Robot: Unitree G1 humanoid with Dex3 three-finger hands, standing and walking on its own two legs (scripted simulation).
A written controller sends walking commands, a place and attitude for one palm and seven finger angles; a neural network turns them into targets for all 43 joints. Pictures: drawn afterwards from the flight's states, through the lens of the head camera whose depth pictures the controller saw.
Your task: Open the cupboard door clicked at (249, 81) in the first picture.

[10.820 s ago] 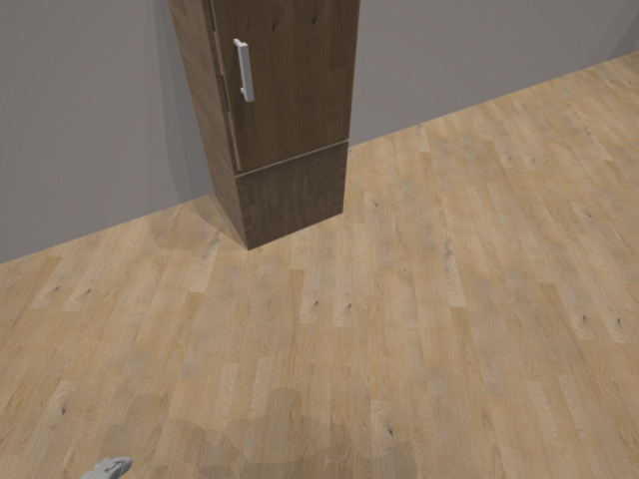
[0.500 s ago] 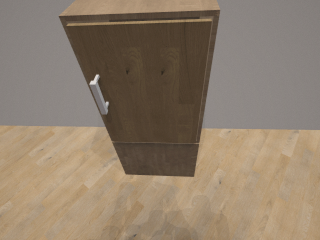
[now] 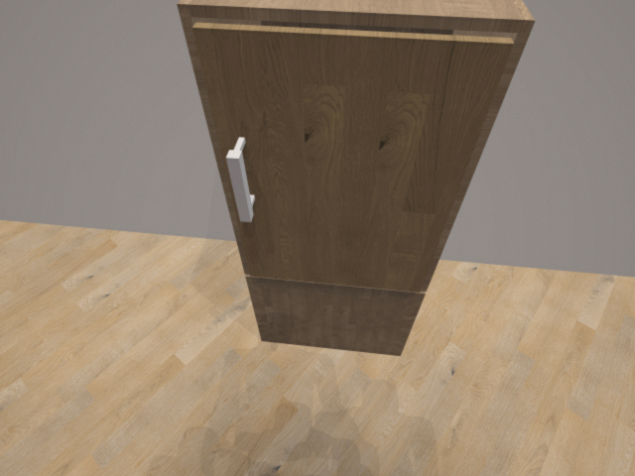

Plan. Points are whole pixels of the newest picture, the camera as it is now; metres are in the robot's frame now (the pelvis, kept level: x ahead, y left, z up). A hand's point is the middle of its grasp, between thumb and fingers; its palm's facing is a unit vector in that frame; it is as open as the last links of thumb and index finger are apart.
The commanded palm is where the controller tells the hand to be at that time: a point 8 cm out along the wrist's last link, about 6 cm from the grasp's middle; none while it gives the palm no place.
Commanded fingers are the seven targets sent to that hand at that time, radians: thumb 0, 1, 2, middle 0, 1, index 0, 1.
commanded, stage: come to a stop and stand still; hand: left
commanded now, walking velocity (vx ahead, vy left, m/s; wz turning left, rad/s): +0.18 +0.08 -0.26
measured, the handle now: (243, 181) +0.58 +0.18 +0.02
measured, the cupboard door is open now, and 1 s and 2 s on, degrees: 0 0 0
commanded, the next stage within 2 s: look again from close up in 1.00 s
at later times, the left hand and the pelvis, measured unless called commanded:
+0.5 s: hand out of the picture +0.12 +0.17 -0.15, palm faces +0.01 -0.97 -0.26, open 7.3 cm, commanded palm none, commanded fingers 0.00 0.90 0.90 -0.20 -0.30 -0.20 -0.30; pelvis +0.04 -0.01 +0.01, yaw -1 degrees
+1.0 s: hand out of the picture -0.01 +0.18 -0.15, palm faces +0.04 -0.98 -0.21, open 7.4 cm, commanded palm none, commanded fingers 0.00 0.90 0.90 -0.20 -0.30 -0.20 -0.30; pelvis +0.01 +0.01 +0.02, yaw -1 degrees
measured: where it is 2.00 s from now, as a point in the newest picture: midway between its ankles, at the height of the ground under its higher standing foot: outside the picture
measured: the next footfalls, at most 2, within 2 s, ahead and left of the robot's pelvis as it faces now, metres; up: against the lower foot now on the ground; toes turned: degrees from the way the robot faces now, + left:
right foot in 0.28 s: +0.13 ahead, -0.07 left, +0.00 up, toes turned -4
left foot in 0.68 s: +0.03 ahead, +0.13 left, +0.00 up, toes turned +1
